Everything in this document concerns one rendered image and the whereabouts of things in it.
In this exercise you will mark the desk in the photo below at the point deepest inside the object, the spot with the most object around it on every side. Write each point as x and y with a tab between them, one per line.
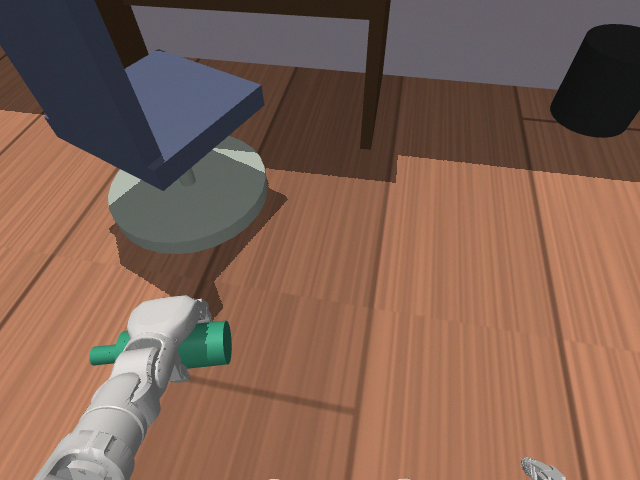
123	29

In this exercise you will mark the left robot hand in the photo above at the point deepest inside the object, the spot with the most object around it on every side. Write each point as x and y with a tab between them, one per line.
173	317

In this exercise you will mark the left robot arm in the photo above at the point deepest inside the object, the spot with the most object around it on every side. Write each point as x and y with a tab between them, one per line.
107	437

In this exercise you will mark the office chair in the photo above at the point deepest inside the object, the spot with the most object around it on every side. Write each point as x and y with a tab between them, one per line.
184	184

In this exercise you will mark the right robot hand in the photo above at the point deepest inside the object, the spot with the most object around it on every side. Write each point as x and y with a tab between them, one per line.
540	471

